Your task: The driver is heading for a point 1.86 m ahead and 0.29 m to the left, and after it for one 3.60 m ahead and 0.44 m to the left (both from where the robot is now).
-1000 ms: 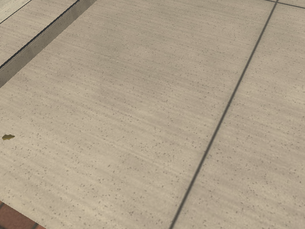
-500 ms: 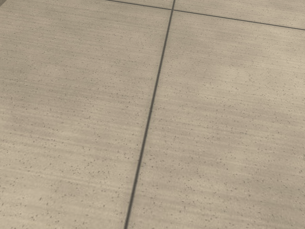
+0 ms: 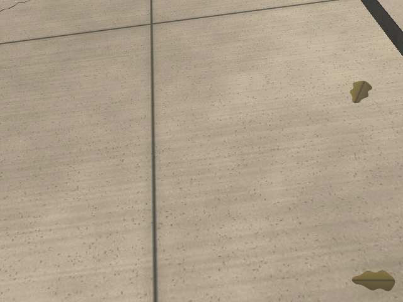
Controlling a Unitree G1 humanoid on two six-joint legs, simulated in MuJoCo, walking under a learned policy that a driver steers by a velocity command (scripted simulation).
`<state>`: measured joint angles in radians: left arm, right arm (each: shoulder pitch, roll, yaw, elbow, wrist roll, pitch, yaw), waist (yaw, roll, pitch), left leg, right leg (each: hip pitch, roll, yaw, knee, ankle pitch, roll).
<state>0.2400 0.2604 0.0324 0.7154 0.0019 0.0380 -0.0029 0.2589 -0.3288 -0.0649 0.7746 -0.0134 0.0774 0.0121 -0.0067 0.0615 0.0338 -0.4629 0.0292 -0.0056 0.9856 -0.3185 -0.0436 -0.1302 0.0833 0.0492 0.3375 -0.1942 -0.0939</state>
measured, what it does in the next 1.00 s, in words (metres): steps on the spot: left foot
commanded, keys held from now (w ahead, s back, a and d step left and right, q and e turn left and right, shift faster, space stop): no key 1.00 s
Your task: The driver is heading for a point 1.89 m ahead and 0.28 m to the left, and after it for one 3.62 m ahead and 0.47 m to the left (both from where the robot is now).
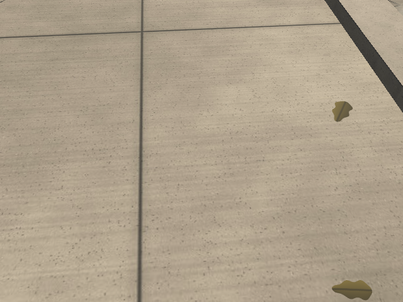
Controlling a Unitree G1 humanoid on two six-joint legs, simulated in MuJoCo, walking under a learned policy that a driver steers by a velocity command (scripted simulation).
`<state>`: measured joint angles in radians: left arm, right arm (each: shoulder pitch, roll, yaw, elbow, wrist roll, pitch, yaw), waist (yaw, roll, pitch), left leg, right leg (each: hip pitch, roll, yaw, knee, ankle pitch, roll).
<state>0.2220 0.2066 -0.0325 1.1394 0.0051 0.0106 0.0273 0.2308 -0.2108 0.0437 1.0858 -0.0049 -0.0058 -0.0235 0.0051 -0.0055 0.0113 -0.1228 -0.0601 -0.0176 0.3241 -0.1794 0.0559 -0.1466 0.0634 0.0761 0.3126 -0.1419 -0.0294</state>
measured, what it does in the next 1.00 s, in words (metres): walks ahead: right foot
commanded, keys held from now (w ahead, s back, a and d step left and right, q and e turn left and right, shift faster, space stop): no key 0.58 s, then w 0.42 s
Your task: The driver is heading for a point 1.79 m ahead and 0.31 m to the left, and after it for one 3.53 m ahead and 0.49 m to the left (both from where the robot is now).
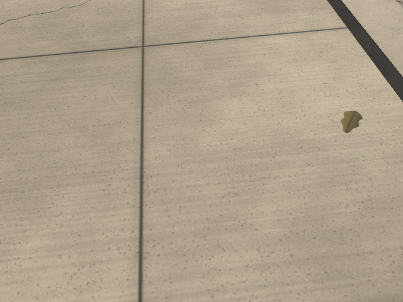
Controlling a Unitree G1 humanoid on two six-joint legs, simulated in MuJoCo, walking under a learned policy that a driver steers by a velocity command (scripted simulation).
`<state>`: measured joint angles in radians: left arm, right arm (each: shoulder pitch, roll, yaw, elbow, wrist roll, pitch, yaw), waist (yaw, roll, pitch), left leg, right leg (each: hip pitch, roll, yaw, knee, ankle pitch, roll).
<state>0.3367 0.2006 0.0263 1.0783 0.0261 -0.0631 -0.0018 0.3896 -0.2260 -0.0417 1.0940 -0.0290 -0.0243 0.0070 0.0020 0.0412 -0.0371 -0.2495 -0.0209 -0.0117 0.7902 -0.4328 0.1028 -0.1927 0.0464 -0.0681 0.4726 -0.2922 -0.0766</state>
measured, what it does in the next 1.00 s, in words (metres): goes down: left foot 0.11 m lower, then right foot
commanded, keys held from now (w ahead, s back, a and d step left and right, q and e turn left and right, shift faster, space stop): w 1.00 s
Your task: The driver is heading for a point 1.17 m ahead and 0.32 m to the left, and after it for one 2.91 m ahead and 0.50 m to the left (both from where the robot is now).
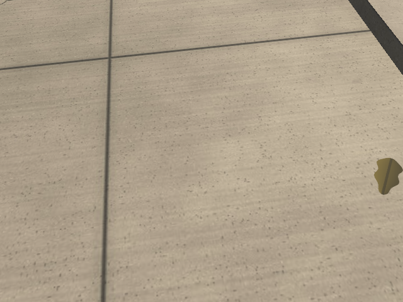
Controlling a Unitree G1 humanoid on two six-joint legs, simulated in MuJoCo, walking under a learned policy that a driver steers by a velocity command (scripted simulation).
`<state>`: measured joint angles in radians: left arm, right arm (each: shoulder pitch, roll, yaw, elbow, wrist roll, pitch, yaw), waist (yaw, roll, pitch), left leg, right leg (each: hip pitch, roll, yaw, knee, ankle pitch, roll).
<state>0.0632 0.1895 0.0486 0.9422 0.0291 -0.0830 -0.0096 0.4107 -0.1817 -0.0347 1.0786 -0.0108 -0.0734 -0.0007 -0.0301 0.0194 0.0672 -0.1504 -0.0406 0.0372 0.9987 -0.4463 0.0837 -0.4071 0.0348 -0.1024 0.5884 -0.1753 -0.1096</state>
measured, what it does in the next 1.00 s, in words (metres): walks ahead: left foot, then right foot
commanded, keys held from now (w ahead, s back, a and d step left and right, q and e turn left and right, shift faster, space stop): w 0.30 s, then no key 0.54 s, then w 0.16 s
